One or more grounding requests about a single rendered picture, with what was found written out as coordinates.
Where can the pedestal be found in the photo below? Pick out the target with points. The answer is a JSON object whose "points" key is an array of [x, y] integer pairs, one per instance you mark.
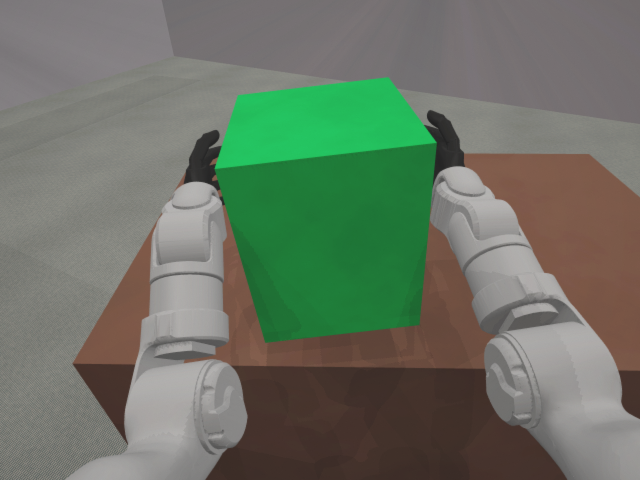
{"points": [[406, 403]]}

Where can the robot left forearm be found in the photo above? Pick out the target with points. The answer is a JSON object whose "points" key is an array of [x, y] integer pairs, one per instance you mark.
{"points": [[186, 318]]}

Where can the robot right hand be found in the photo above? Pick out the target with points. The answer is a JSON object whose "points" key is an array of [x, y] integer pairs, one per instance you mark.
{"points": [[448, 152]]}

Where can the carton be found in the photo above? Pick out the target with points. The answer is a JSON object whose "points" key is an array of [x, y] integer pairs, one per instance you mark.
{"points": [[328, 191]]}

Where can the robot left upper arm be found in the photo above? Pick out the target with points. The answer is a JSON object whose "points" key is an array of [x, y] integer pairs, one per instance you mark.
{"points": [[179, 421]]}

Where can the robot left hand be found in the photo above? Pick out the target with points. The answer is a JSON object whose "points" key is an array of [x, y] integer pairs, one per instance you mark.
{"points": [[199, 169]]}

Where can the robot right forearm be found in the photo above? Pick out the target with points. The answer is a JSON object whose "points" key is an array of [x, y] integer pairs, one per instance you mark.
{"points": [[510, 289]]}

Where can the robot right upper arm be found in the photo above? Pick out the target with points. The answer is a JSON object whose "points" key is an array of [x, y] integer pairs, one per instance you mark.
{"points": [[559, 382]]}

